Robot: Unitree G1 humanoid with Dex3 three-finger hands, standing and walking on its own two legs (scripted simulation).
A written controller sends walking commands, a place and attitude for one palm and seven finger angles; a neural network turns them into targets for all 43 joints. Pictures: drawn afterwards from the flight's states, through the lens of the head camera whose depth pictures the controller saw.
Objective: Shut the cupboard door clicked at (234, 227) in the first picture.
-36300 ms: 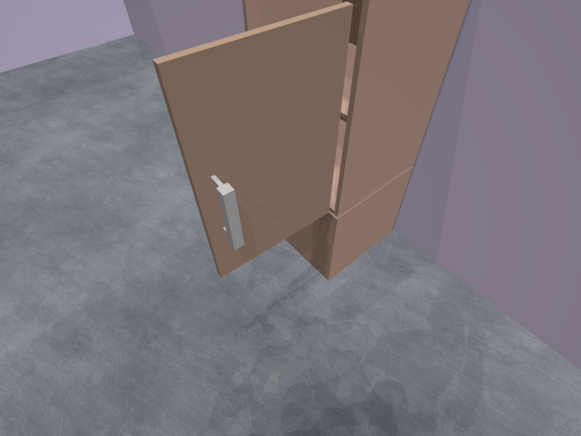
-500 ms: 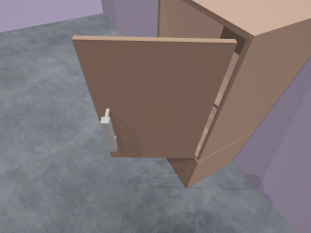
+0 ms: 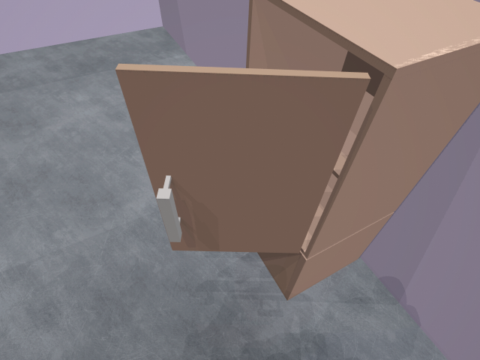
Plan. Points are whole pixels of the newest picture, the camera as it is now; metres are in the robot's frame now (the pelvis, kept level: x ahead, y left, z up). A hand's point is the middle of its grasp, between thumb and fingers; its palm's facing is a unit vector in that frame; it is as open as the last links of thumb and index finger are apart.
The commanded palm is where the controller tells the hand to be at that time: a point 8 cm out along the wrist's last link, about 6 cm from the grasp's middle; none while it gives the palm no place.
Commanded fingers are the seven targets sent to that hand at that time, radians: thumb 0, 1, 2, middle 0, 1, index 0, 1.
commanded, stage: look again from close up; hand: left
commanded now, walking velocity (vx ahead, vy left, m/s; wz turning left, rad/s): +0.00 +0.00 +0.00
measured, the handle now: (172, 209) +0.44 +0.19 -0.09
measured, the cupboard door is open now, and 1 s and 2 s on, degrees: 61 61 61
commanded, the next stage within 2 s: raise the hand and make a fist in 0.54 s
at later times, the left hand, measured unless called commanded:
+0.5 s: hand out of the picture +0.01 +0.19 -0.18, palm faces +0.01 -0.98 -0.21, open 7.4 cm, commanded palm none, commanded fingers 0.00 0.90 0.90 -0.20 -0.30 -0.20 -0.30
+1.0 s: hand (149, 358) +0.14 +0.16 -0.08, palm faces +0.03 -1.00 +0.01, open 6.5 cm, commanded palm +0.10 +0.23 -0.08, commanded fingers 0.00 0.90 0.90 -0.53 -0.66 -0.53 -0.66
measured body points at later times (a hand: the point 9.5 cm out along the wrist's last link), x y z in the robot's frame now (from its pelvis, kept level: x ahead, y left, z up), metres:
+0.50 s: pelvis +0.00 +0.00 +0.00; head +0.01 +0.01 +0.45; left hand +0.01 +0.24 -0.16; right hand +0.03 -0.24 -0.15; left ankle -0.02 +0.10 -0.74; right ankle -0.06 -0.12 -0.74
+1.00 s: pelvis -0.07 -0.03 -0.10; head -0.02 -0.02 +0.34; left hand +0.13 +0.21 -0.07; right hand +0.15 -0.28 -0.15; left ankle -0.02 +0.10 -0.74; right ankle -0.06 -0.12 -0.74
